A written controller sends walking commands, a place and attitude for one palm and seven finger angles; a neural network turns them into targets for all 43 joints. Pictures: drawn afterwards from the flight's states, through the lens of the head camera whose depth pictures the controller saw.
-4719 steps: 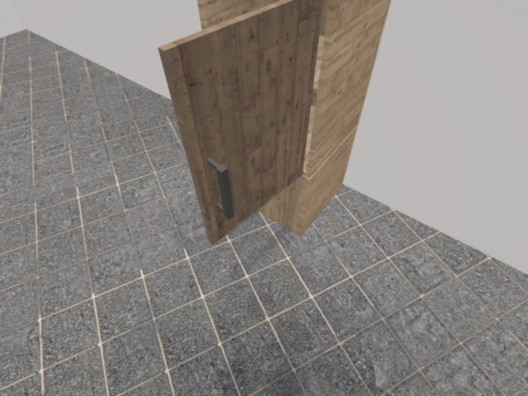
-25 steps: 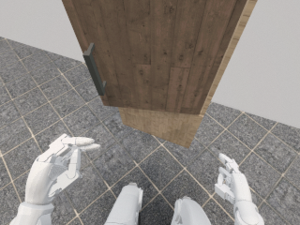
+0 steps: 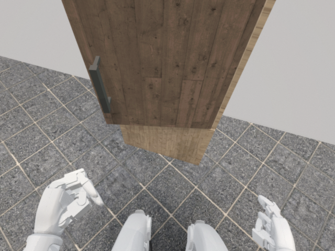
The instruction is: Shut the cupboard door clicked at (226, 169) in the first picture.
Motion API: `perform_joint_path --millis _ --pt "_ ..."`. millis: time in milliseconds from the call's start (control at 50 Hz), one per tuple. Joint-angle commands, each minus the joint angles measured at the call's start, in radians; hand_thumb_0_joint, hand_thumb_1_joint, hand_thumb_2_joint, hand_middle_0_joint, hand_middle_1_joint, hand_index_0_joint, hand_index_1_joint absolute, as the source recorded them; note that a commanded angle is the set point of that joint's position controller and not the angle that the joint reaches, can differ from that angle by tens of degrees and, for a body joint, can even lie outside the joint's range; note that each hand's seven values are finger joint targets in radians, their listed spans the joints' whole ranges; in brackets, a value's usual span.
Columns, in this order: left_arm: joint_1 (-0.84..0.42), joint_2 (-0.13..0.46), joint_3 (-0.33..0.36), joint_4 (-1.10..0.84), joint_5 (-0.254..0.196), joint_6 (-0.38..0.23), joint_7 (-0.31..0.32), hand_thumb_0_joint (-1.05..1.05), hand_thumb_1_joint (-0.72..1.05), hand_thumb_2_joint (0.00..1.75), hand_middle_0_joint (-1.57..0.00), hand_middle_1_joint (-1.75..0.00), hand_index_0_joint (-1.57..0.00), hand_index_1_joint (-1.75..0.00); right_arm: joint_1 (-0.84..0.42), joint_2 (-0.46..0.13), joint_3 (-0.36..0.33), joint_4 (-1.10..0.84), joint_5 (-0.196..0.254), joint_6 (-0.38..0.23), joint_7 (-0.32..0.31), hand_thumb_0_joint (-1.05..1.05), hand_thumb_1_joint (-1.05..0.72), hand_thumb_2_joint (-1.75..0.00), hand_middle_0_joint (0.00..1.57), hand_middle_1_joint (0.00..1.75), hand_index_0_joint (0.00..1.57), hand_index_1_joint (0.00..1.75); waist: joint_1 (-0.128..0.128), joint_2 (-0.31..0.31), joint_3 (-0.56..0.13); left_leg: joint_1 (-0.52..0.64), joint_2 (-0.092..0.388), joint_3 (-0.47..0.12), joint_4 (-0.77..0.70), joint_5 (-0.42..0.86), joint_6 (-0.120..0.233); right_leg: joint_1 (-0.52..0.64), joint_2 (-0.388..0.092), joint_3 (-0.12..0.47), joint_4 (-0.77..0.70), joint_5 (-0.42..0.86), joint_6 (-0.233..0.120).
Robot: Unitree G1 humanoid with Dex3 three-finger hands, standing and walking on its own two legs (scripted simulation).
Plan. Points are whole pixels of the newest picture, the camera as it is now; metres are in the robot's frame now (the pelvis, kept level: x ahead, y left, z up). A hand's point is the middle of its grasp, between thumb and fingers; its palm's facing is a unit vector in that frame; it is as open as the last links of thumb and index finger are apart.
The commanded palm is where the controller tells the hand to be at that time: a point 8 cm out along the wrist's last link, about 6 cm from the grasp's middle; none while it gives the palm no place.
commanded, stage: raise the hand and make a fist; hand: left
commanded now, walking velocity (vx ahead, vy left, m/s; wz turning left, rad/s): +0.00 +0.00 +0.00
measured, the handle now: (102, 87) +0.54 +0.23 +0.02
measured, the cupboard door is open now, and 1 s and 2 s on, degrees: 15 15 15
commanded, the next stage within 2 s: bring the fist close to the handle in 0.78 s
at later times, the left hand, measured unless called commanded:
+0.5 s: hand (69, 183) +0.24 +0.22 +0.06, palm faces +0.04 -1.00 -0.03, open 3.1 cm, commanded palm +0.22 +0.26 +0.05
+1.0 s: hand (87, 184) +0.24 +0.18 +0.05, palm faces +0.04 -1.00 -0.06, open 3.1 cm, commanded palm +0.24 +0.24 +0.05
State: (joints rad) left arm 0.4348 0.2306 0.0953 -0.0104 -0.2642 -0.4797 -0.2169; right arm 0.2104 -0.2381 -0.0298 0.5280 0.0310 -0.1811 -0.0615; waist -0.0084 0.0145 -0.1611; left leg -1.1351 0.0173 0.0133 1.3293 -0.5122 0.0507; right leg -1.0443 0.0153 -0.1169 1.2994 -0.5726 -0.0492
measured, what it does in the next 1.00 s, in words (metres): stands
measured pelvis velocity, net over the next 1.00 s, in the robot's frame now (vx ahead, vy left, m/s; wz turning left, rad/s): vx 0.02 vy -0.01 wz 0.01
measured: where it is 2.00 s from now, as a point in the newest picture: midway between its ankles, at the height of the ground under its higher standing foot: outside the picture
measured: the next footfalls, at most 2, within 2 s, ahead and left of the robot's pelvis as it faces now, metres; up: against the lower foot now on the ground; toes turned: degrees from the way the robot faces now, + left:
none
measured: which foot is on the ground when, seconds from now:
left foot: down 0.00-1.00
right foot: down 0.00-1.00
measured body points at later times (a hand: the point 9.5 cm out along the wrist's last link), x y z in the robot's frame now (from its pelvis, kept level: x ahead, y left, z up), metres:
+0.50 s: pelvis +0.02 +0.02 +0.01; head +0.10 +0.05 +0.45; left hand +0.24 +0.27 +0.06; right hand +0.21 -0.21 -0.06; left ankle +0.07 +0.09 -0.61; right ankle +0.03 -0.10 -0.61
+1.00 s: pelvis +0.02 -0.01 +0.00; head +0.09 +0.00 +0.45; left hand +0.24 +0.24 +0.06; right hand +0.21 -0.24 -0.07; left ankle +0.07 +0.09 -0.61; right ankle +0.03 -0.10 -0.61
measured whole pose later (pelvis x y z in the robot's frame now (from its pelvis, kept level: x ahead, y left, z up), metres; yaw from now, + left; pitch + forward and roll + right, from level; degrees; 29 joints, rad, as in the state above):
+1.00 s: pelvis +0.02 -0.01 +0.00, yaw +1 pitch +19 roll -3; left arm 0.36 0.25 0.14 0.02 -0.26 -0.49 -0.20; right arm 0.22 -0.24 0.02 0.50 0.01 -0.14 -0.04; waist 0.01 0.03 -0.19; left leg -1.11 0.02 -0.01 1.32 -0.53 0.03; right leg -1.01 0.03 -0.13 1.28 -0.60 -0.06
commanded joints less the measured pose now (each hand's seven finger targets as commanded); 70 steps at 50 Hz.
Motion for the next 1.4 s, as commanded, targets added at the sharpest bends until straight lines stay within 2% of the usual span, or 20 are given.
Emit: perform_joint_path --millis 0,100,160,240,300,400,480,600,620,740,800,860,900,960,1020,1100,1200,1260,1340,1380 --pt "0.026 0.098 0.119 -0.320 -0.021 -0.073 0.093 0.00 0.90 0.90 -1.24 -1.44 -1.24 -1.44 -0.041 -0.116 -0.035 -0.169 -0.016 -0.042 0.004 0.00 -0.90 -0.90 0.20 0.30 0.20 0.30 0.039 0.106 -0.279 0.344 0.000 -0.132 -0.302 0.108 -0.029 0.125 0.024 0.048 -0.209 0.121 0.005" --pt "0.003 0.020 -0.014 -0.133 0.033 -0.012 0.040 0.00 0.90 0.90 -1.30 -1.50 -1.30 -1.50 -0.023 -0.140 -0.025 -0.165 -0.017 -0.018 0.014 0.00 -0.90 -0.90 0.20 0.30 0.20 0.30 -0.034 0.021 -0.111 0.279 0.010 -0.165 -0.309 0.007 -0.034 0.036 0.026 0.030 -0.225 0.077 0.012" --pt "-0.062 0.071 0.018 -0.135 0.031 0.005 -0.002 0.00 0.90 0.90 -1.30 -1.50 -1.30 -1.50 -0.016 -0.154 -0.021 -0.184 -0.015 -0.020 0.008 0.00 -0.90 -0.90 0.20 0.30 0.20 0.30 -0.024 0.009 -0.142 0.282 0.008 -0.173 -0.310 -0.003 -0.039 0.046 0.024 0.033 -0.221 0.074 0.011" --pt "-0.122 0.142 0.118 -0.286 -0.005 -0.044 0.006 0.00 0.90 0.90 -1.30 -1.50 -1.30 -1.50 -0.018 -0.146 -0.020 -0.191 -0.024 -0.029 0.009 0.00 -0.90 -0.90 0.20 0.30 0.20 0.30 0.028 0.136 -0.291 0.414 0.009 -0.185 -0.309 0.143 -0.074 0.060 0.025 0.031 -0.178 0.141 -0.002" --pt "-0.090 0.145 0.142 -0.323 -0.017 -0.078 0.033 0.00 0.90 0.90 -1.30 -1.50 -1.30 -1.50 -0.015 -0.140 -0.020 -0.181 -0.032 -0.030 0.017 0.00 -0.90 -0.90 0.20 0.30 0.20 0.30 0.042 0.169 -0.327 0.473 0.018 -0.203 -0.307 0.245 -0.096 0.041 0.031 0.026 -0.159 0.171 -0.004" --pt "-0.013 0.053 0.055 -0.151 -0.005 -0.013 0.000 0.00 0.90 0.90 -1.30 -1.50 -1.30 -1.50 -0.002 -0.148 -0.025 -0.174 -0.022 -0.009 0.029 0.00 -0.90 -0.90 0.20 0.30 0.20 0.30 0.002 0.069 -0.243 0.373 0.015 -0.181 -0.293 0.214 -0.075 0.064 0.032 0.021 -0.188 0.174 0.006" --pt "-0.048 0.091 0.066 -0.154 -0.008 0.039 -0.030 0.00 0.90 0.90 -1.30 -1.50 -1.30 -1.50 -0.004 -0.161 -0.030 -0.194 -0.008 -0.004 0.022 0.00 -0.90 -0.90 0.20 0.30 0.20 0.30 0.002 0.036 -0.231 0.329 0.008 -0.165 -0.305 0.131 -0.059 0.097 0.028 0.031 -0.214 0.149 0.009" --pt "-0.088 0.156 0.156 -0.308 -0.027 -0.067 0.044 0.00 0.90 0.90 -1.30 -1.50 -1.30 -1.50 -0.003 -0.139 -0.026 -0.184 -0.027 -0.017 0.016 0.00 -0.90 -0.90 0.20 0.30 0.20 0.30 0.038 0.105 -0.313 0.381 0.004 -0.149 -0.276 0.242 -0.068 0.117 0.032 0.040 -0.182 0.191 -0.004" --pt "-0.062 0.129 0.137 -0.296 -0.021 -0.083 0.052 0.00 0.90 0.90 -1.30 -1.50 -1.30 -1.50 -0.010 -0.133 -0.025 -0.179 -0.029 -0.017 0.021 0.00 -0.90 -0.90 0.20 0.30 0.20 0.30 0.040 0.137 -0.301 0.391 0.005 -0.144 -0.275 0.255 -0.073 0.102 0.030 0.039 -0.178 0.192 -0.005" --pt "-0.023 0.068 0.056 -0.102 -0.003 -0.028 0.006 0.00 0.90 0.90 -1.30 -1.50 -1.30 -1.50 -0.007 -0.149 -0.025 -0.177 -0.017 0.001 0.029 0.00 -0.90 -0.90 0.20 0.30 0.20 0.30 -0.005 0.008 -0.200 0.238 -0.008 -0.108 -0.248 0.098 -0.033 0.117 0.024 0.068 -0.233 0.112 0.010" --pt "-0.059 0.113 0.080 -0.147 -0.015 0.003 -0.021 0.00 0.90 0.90 -1.30 -1.50 -1.30 -1.50 -0.004 -0.151 -0.024 -0.194 -0.007 0.003 0.018 0.00 -0.90 -0.90 0.20 0.30 0.20 0.30 0.003 0.013 -0.226 0.229 -0.014 -0.092 -0.235 0.110 -0.023 0.170 0.020 0.099 -0.259 0.108 0.010" --pt "-0.101 0.148 0.123 -0.264 -0.029 -0.032 -0.001 0.00 0.90 0.90 -1.30 -1.50 -1.30 -1.50 -0.013 -0.136 -0.022 -0.198 -0.013 -0.003 0.010 0.00 -0.90 -0.90 0.20 0.30 0.20 0.30 0.019 0.047 -0.295 0.266 -0.014 -0.083 -0.219 0.170 -0.021 0.202 0.017 0.112 -0.245 0.167 0.010" --pt "-0.167 0.191 0.177 -0.257 -0.031 -0.068 0.029 0.00 0.90 0.90 -1.30 -1.50 -1.30 -1.50 -0.004 -0.132 -0.017 -0.172 -0.023 -0.005 0.006 0.00 -0.90 -0.90 0.20 0.30 0.20 0.30 0.011 0.045 -0.273 0.234 -0.012 -0.082 -0.191 0.179 -0.022 0.184 0.023 0.115 -0.228 0.177 0.009" --pt "-0.245 0.149 0.156 -0.117 -0.016 -0.105 0.040 0.00 0.90 0.90 -1.30 -1.50 -1.30 -1.50 -0.013 -0.129 -0.010 -0.138 -0.029 -0.009 0.013 0.00 -0.90 -0.90 0.20 0.30 0.20 0.30 -0.015 0.024 -0.194 0.149 -0.012 -0.077 -0.146 0.109 -0.023 0.115 0.016 0.141 -0.232 0.080 0.014" --pt "-0.300 0.135 0.132 0.013 -0.015 -0.079 -0.001 0.00 0.90 0.90 -1.30 -1.50 -1.30 -1.50 -0.011 -0.143 -0.011 -0.125 -0.020 -0.008 0.015 0.00 -0.90 -0.90 0.20 0.30 0.20 0.30 -0.026 0.019 -0.185 0.106 -0.013 -0.066 -0.125 0.065 -0.019 0.098 0.008 0.170 -0.254 0.010 0.017" --pt "-0.425 0.160 0.109 0.016 -0.031 -0.008 -0.070 0.00 0.90 0.90 -1.30 -1.50 -1.30 -1.50 0.006 -0.159 -0.012 -0.134 -0.005 -0.007 0.005 0.00 -0.90 -0.90 0.20 0.30 0.20 0.30 -0.029 0.037 -0.276 0.139 -0.011 -0.061 -0.131 0.109 -0.009 0.159 0.005 0.193 -0.269 0.069 0.023" --pt "-0.541 0.273 0.256 0.006 -0.047 -0.009 -0.040 0.00 0.90 0.90 -1.30 -1.50 -1.30 -1.50 0.013 -0.152 -0.012 -0.107 -0.012 -0.002 -0.001 0.00 -0.90 -0.90 0.20 0.30 0.20 0.30 0.005 0.030 -0.400 0.152 -0.005 -0.058 -0.113 0.224 -0.013 0.251 0.000 0.198 -0.217 0.261 0.030" --pt "-0.536 0.219 0.242 0.076 -0.044 -0.028 -0.008 0.00 0.90 0.90 -1.30 -1.50 -1.30 -1.50 0.009 -0.144 -0.013 -0.092 -0.017 0.006 0.014 0.00 -0.90 -0.90 0.20 0.30 0.20 0.30 0.011 0.057 -0.377 0.175 -0.006 -0.056 -0.131 0.248 -0.021 0.215 0.005 0.164 -0.191 0.299 0.027" --pt "-0.551 0.174 0.191 0.244 -0.017 -0.006 -0.010 0.00 0.90 0.90 -1.30 -1.50 -1.30 -1.50 0.033 -0.161 -0.020 -0.076 -0.015 0.026 0.027 0.00 -0.90 -0.90 0.20 0.30 0.20 0.30 -0.015 -0.010 -0.320 0.143 -0.004 -0.055 -0.138 0.210 -0.018 0.169 0.007 0.154 -0.198 0.266 0.032" --pt "-0.597 0.156 0.154 0.261 -0.007 0.001 -0.027 0.00 0.90 0.90 -1.30 -1.50 -1.30 -1.50 0.042 -0.168 -0.024 -0.078 -0.012 0.033 0.030 0.00 -0.90 -0.90 0.20 0.30 0.20 0.30 -0.024 0.003 -0.324 0.161 -0.005 -0.057 -0.148 0.205 -0.016 0.153 0.008 0.146 -0.199 0.262 0.029"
